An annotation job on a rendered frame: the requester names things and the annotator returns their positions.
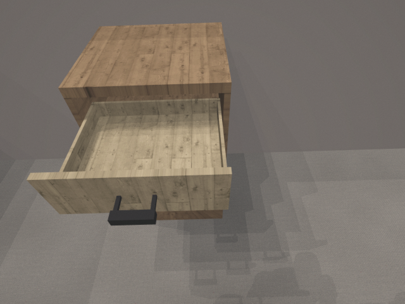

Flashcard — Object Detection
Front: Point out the cabinet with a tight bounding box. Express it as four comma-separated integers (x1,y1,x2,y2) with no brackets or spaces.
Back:
58,22,232,220

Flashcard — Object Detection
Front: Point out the drawer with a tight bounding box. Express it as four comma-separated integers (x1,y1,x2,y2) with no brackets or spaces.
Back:
27,98,232,214

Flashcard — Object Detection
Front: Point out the handle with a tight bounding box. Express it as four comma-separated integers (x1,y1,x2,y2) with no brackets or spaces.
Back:
108,194,157,225

